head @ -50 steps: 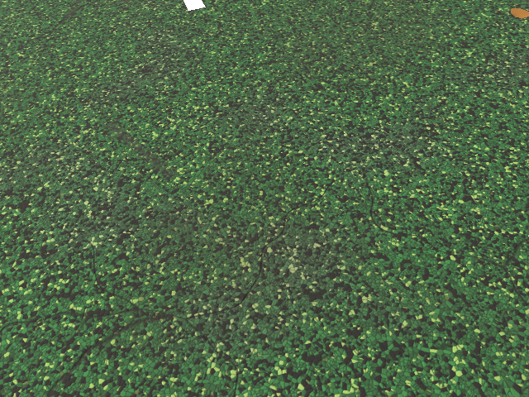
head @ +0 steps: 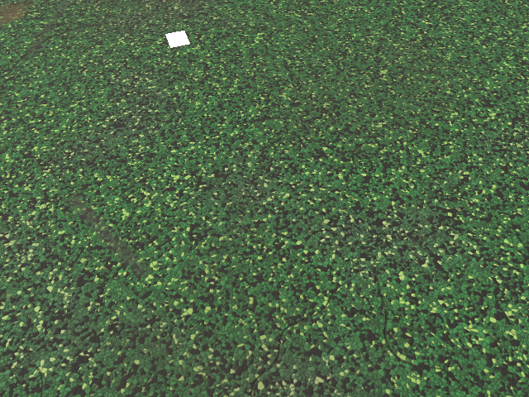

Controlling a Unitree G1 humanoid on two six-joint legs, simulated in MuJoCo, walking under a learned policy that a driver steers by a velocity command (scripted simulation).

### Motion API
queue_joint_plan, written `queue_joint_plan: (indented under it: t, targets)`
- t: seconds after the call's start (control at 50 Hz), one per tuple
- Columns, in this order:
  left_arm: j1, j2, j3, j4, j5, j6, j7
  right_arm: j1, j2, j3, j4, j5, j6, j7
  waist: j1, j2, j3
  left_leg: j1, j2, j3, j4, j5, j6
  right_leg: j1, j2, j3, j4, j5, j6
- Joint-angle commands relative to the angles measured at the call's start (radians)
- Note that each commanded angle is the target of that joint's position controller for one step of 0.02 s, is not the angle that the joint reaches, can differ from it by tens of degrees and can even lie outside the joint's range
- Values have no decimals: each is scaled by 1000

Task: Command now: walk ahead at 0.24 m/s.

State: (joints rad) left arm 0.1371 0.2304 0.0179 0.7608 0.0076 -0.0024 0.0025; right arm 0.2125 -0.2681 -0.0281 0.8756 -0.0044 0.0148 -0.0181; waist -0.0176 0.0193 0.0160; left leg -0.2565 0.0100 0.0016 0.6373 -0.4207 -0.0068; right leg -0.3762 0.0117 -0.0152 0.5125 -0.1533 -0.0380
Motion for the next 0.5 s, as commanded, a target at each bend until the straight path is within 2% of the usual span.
queue_joint_plan:
  t: [0.02,0.06,0.08,0.1,0.12,0.14,0.16,0.2,0.22,0.24,0.28,0.32,0.36,0.38,0.4,0.42,0.44,0.46,0.48,0.5]
  targets:
    - [-53,203,61,-61,-11,-8,17,125,-94,-31,1,1,-14,-2,-43,-209,-49,62,-8,47,-21,45,46,-21,-215,307,-335,-524,-98]
    - [-73,168,57,-63,-24,-15,16,160,-70,-29,34,-4,-32,0,-63,-148,-35,126,1,38,-145,71,93,-55,-167,230,-274,-473,-69]
    - [-92,138,51,-74,-26,-19,13,185,-88,-32,44,-9,-40,-1,-69,-67,-26,152,65,-53,-242,-1,129,-94,-121,173,-169,-428,-45]
    - [-142,88,39,-102,-29,-31,10,233,-148,-48,58,-3,-48,-5,-85,90,6,158,185,-251,-387,-222,193,-185,-19,36,36,-346,7]
    - [-150,89,37,-116,-40,-53,4,193,-221,-67,45,4,-55,-4,-72,228,95,148,318,-478,-524,-329,256,-283,37,-29,186,-251,16]
    - [-157,133,51,-114,-40,-70,2,155,-195,-62,29,-5,-72,-9,-72,202,137,176,355,-509,-532,-220,271,-358,-16,34,297,-267,5]
    - [-130,148,59,-102,-38,-81,-5,158,-156,-53,30,-1,-88,-10,-55,158,119,265,337,-464,-504,-99,259,-431,-35,57,347,-254,-3]
    - [-142,127,54,-99,-27,-95,-20,191,-138,-51,42,22,-98,-3,-63,95,82,411,302,-356,-468,122,223,-506,-70,53,327,-195,-1]
    - [-170,110,48,-104,-26,-98,-30,202,-123,-46,48,22,-94,0,-72,85,68,417,275,-293,-466,196,204,-472,-76,33,276,-158,6]
    - [-189,88,40,-109,-28,-99,-40,207,-120,-43,50,18,-88,2,-79,92,58,387,247,-240,-466,247,193,-409,-66,4,230,-119,15]
    - [-213,62,28,-117,-32,-94,-57,208,-145,-48,48,14,-78,6,-86,117,54,291,215,-162,-471,281,182,-263,-44,-35,139,-52,26]
    - [-216,79,29,-119,-36,-85,-61,213,-180,-58,50,18,-74,11,-82,126,64,210,217,-139,-474,294,180,-139,-24,-54,78,-2,24]
    - [-183,112,38,-114,-37,-79,-56,200,-200,-65,54,29,-74,13,-46,129,68,177,241,-134,-453,345,166,-42,-18,-51,32,34,3]
    - [-134,133,48,-100,-34,-77,-49,184,-205,-67,54,32,-74,13,-9,122,51,163,236,-114,-405,441,149,39,-7,-56,10,42,-13]
    - [-45,161,65,-70,-31,-73,-40,176,-199,-65,54,33,-76,12,41,107,4,140,214,-79,-307,580,127,166,10,-64,-2,37,-34]
    - [97,201,88,-27,-32,-69,-28,169,-177,-59,51,28,-79,11,109,73,-75,80,169,-26,-125,654,96,349,-5,-42,-9,32,-64]
    - [271,281,110,4,-20,-62,-11,162,-118,-37,18,-1,-85,10,171,-99,-213,-113,107,26,213,408,48,601,-211,204,-17,-9,-131]
    - [311,333,111,20,-9,-60,-20,239,-17,-12,-3,16,-105,9,123,-362,-326,-382,-47,-21,511,-136,10,755,-404,693,-222,-285,-271]
    - [245,249,86,11,-16,-70,-26,179,-127,-40,0,43,-119,13,125,-224,-208,-483,14,-109,632,-129,24,652,-389,706,-283,-398,-245]
    - [171,208,72,0,-20,-77,-28,114,-160,-51,-19,56,-128,18,101,-180,-90,-520,62,-91,639,-34,49,537,-359,570,-291,-345,-212]
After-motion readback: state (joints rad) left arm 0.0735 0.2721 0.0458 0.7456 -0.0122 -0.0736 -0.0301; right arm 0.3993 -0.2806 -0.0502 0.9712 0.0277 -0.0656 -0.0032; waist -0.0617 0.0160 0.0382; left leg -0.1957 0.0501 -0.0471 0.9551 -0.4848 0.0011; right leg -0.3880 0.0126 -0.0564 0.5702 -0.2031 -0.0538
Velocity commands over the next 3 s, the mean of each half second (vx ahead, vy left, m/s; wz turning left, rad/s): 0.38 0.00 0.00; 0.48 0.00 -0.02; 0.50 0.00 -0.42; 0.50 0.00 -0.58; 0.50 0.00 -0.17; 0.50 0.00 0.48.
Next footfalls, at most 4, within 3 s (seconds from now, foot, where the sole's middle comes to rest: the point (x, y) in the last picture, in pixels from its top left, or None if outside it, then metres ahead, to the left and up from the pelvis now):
0.08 left None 0.03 0.12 -0.77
0.42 right None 0.28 -0.15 -0.77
0.94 left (246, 361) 0.59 0.09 -0.77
1.50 right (341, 272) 0.85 -0.18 -0.77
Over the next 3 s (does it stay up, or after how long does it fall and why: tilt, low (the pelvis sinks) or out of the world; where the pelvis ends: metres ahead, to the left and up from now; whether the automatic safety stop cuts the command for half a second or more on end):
stays up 1.43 -0.42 -0.02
